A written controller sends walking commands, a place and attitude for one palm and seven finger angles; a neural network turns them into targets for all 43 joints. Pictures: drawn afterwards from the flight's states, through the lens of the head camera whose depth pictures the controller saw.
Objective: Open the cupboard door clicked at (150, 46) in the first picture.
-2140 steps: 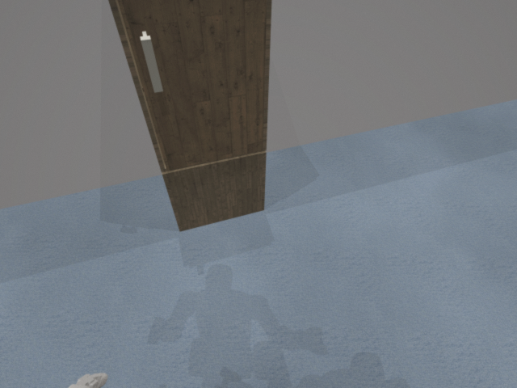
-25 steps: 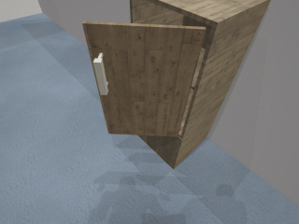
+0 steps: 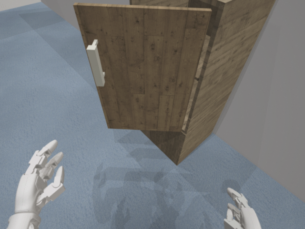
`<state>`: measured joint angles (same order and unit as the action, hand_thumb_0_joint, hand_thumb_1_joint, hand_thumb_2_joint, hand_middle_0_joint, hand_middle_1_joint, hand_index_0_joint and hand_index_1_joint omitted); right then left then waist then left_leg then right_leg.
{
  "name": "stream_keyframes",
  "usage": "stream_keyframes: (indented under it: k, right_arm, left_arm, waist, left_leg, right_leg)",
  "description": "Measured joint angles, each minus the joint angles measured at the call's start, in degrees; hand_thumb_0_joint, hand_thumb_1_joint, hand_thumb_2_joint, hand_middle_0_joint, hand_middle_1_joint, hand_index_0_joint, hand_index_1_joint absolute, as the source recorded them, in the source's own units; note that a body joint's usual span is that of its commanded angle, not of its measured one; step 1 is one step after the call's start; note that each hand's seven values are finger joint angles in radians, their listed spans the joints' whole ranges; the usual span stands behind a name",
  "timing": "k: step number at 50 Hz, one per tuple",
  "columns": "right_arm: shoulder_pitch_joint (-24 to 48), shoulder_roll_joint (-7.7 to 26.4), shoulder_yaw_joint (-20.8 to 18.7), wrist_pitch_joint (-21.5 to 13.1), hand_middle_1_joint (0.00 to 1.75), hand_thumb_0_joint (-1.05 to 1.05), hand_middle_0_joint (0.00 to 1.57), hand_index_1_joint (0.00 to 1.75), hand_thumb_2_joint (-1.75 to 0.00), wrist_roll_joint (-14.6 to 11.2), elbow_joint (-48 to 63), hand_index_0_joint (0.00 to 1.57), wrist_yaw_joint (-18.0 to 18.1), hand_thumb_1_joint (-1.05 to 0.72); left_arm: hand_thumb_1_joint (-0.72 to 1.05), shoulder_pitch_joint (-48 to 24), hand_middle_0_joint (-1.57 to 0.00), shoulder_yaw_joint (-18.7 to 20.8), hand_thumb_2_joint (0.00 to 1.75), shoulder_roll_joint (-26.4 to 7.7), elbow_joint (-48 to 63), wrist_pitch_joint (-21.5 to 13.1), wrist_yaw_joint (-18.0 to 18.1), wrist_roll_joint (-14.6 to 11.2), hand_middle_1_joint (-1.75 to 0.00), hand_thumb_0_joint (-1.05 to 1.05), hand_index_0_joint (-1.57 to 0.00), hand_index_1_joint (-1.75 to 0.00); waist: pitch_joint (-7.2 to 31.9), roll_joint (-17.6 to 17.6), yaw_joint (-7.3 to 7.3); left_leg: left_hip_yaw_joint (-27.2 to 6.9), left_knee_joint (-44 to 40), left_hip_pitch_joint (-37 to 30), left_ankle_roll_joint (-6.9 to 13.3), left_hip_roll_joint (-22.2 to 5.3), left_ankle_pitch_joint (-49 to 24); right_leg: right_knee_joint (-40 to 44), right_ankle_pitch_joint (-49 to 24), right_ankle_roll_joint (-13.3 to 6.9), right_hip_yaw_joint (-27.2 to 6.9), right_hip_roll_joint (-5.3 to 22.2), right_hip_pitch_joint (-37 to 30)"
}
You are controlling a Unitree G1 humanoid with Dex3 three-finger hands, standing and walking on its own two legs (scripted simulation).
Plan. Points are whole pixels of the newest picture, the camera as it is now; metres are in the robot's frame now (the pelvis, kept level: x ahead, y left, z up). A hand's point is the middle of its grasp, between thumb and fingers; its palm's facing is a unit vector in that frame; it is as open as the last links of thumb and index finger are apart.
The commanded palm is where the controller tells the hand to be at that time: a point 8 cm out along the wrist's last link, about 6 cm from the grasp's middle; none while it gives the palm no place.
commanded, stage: raise the hand with hooked fingers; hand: left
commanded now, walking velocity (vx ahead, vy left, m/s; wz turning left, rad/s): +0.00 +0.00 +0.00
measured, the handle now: (98, 63) +0.59 +0.23 +0.10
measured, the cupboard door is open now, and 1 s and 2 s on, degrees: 45 45 45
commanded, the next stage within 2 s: move the hooked fingers beside the handle in 1.84 s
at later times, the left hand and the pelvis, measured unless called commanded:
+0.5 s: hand (58, 182) +0.22 +0.24 +0.03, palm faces +0.00 -1.00 -0.05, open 10.6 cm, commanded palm +0.18 +0.29 +0.03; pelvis +0.00 -0.02 -0.03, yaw +0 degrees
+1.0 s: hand (37, 156) +0.25 +0.28 +0.09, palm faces +0.06 -1.00 -0.03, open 13.5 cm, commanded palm +0.22 +0.32 +0.09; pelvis -0.01 +0.01 -0.01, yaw +1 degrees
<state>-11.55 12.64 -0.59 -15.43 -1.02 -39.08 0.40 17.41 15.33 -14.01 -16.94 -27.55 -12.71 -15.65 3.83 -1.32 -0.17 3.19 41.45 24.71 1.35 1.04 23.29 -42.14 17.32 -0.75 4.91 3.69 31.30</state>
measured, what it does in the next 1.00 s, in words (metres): stands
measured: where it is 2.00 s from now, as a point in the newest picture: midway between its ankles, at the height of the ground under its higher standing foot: outside the picture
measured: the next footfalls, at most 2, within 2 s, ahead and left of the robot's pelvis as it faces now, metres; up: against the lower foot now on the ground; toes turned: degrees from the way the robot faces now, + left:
none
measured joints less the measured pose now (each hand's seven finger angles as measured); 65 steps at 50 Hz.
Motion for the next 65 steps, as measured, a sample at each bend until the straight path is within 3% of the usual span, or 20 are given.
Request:
stream_keyframes:
  k: [2,4,6,8,11,14,23,29,33,40,48,53,61,65]
  right_arm:
    - [1.1,0.1,0.0,-1.4,0.3,0.01,0.21,0.3,-0.9,-0.1,2.7,0.2,-0.6,-0.91]
    - [1.7,0.9,0.1,-2.2,0.3,0.01,0.21,0.3,-0.9,-0.2,4.9,0.2,-0.7,-0.91]
    - [2.0,1.7,0.0,-2.3,0.3,0.01,0.21,0.3,-0.9,-0.3,6.3,0.2,-0.1,-0.91]
    - [2.0,2.4,-0.2,-2.0,0.3,0.01,0.21,0.3,-0.9,-0.5,7.1,0.2,0.8,-0.91]
    - [1.7,2.8,-0.3,-1.9,0.3,0.01,0.2,0.3,-0.9,-0.6,6.5,0.2,2.0,-0.91]
    - [1.4,2.6,0.1,-1.7,0.3,0.01,0.2,0.3,-0.9,-0.7,5.2,0.2,2.7,-0.91]
    - [-0.7,1.1,1.6,0.6,0.3,0.01,0.21,0.3,-0.9,-1.7,6.5,0.2,3.2,-0.91]
    - [-4.1,2.0,1.3,0.6,0.3,0.01,0.21,0.3,-0.9,-1.6,7.3,0.2,3.1,-0.91]
    - [-5.0,3.5,1.5,0.4,0.3,0.01,0.2,0.3,-0.9,-1.9,6.5,0.2,3.5,-0.91]
    - [-4.3,3.2,2.6,-0.3,0.3,0.01,0.2,0.3,-0.9,-2.1,5.9,0.2,4.8,-0.91]
    - [-4.6,2.1,4.1,-0.4,0.3,0.01,0.2,0.3,-0.9,-2.2,6.6,0.2,4.8,-0.91]
    - [-4.3,2.5,4.6,0.2,0.3,0.01,0.21,0.3,-0.9,-2.3,6.5,0.2,5.0,-0.9]
    - [-4.5,2.4,4.7,0.5,0.3,0.01,0.21,0.3,-0.9,-1.9,5.4,0.2,5.5,-0.91]
    - [-4.4,2.6,4.7,1.4,0.3,0.01,0.21,0.3,-0.9,-2.4,5.1,0.2,5.9,-0.91]
  left_arm:
    - [0.74,0.2,-0.21,1.0,0.83,0.0,-1.7,-5.6,-6.5,-1.7,-0.41,0.01,-0.21,-0.4]
    - [0.7,0.9,-0.21,2.0,0.81,-0.3,-3.1,-8.0,-12.7,-2.8,-0.43,0.01,-0.21,-0.43]
    - [0.65,2.0,-0.22,3.0,0.79,-0.8,-3.2,-7.4,-16.7,-4.2,-0.46,0.01,-0.22,-0.46]
    - [0.6,2.7,-0.22,4.3,0.77,-0.9,-1.4,-5.5,-18.3,-5.9,-0.49,0.01,-0.23,-0.48]
    - [0.53,2.9,-0.23,6.0,0.74,-0.8,3.9,-3.6,-17.4,-8.1,-0.54,0.02,-0.23,-0.53]
    - [0.46,1.4,-0.23,7.0,0.72,-1.5,8.5,-1.9,-16.5,-8.6,-0.58,0.02,-0.23,-0.57]
    - [0.26,-2.1,-0.25,7.0,0.63,-6.3,7.6,11.1,-18.5,-8.1,-0.72,0.01,-0.25,-0.71]
    - [0.12,-0.9,-0.26,9.4,0.57,-5.5,8.6,9.0,-14.5,-9.1,-0.81,0.01,-0.26,-0.8]
    - [0.02,-2.7,-0.26,8.0,0.53,-5.0,7.6,8.3,-14.4,-8.1,-0.87,0.01,-0.26,-0.86]
    - [-0.14,-6.9,-0.27,5.5,0.46,-6.3,6.1,11.4,-14.4,-5.3,-0.97,0.0,-0.28,-0.96]
    - [-0.33,-12.0,-0.29,7.8,0.38,-8.1,4.3,15.0,-13.1,-6.2,-1.09,0.0,-0.29,-1.08]
    - [-0.42,-14.9,-0.29,7.2,0.34,-8.5,1.3,19.2,-13.9,-4.8,-1.15,0.0,-0.3,-1.14]
    - [-0.49,-18.7,-0.3,8.5,0.31,-9.0,1.7,18.7,-13.5,-4.2,-1.19,-0.01,-0.3,-1.18]
    - [-0.5,-22.4,-0.3,9.4,0.3,-10.4,-1.8,21.1,-14.5,-4.3,-1.2,-0.01,-0.3,-1.19]
  waist:
    - [0.4,-0.6,-0.19]
    - [0.7,-0.9,-0.67]
    - [0.8,-1.2,-1.37]
    - [0.5,-1.0,-2.23]
    - [-0.1,0.1,-3.18]
    - [0.2,1.1,-3.38]
    - [1.1,3.1,-0.3]
    - [1.3,2.3,-0.49]
    - [0.7,2.4,-1.07]
    - [-0.2,2.1,-0.75]
    - [0.1,2.7,-0.93]
    - [-0.4,3.2,-1.44]
    - [-1.2,2.9,-1.91]
    - [-1.4,3.1,-1.73]
  left_leg:
    - [0.0,6.1,6.0,-0.2,-0.6,2.1]
    - [-0.3,11.9,11.3,-0.7,-1.2,4.2]
    - [-0.6,16.4,14.9,-0.9,-1.6,7.0]
    - [-1.6,19.6,17.0,-1.6,-2.2,8.4]
    - [-3.3,22.4,18.1,-1.8,-2.8,10.2]
    - [-4.6,23.0,18.3,-2.1,-3.2,10.5]
    - [-3.3,16.3,14.3,-1.6,-3.0,7.2]
    - [-2.5,13.1,11.6,-1.2,-2.7,5.5]
    - [-2.9,12.6,10.5,-0.7,-2.3,5.1]
    - [-2.5,10.2,6.9,0.0,-1.8,4.1]
    - [-2.0,6.1,2.1,0.5,-1.5,2.8]
    - [-1.8,4.1,0.5,0.8,-1.1,2.1]
    - [-1.8,1.0,-2.5,0.6,-1.1,1.3]
    - [-2.0,-0.5,-3.6,0.5,-1.1,0.8]
  right_leg:
    - [-5.8,2.1,-0.4,-0.1,-0.3,6.1]
    - [-11.0,4.2,-0.8,0.0,-0.6,11.1]
    - [-15.0,6.0,-1.4,0.2,-0.8,14.7]
    - [-17.5,7.4,-1.7,1.0,-1.1,16.3]
    - [-18.9,8.5,-2.2,2.7,-1.6,16.3]
    - [-18.5,8.7,-2.3,4.0,-1.8,15.7]
    - [-12.3,5.4,-1.7,2.8,-2.1,12.1]
    - [-9.1,3.7,-1.4,2.1,-2.1,9.6]
    - [-8.0,3.1,-0.9,2.4,-1.7,7.9]
    - [-5.2,1.7,-0.3,2.0,-1.5,4.1]
    - [-1.0,0.4,0.4,1.6,-1.5,-0.6]
    - [0.7,-0.2,0.7,1.4,-1.2,-2.2]
    - [3.6,-0.9,0.8,1.4,-1.4,-5.0]
    - [4.9,-1.2,0.7,1.6,-1.5,-6.1]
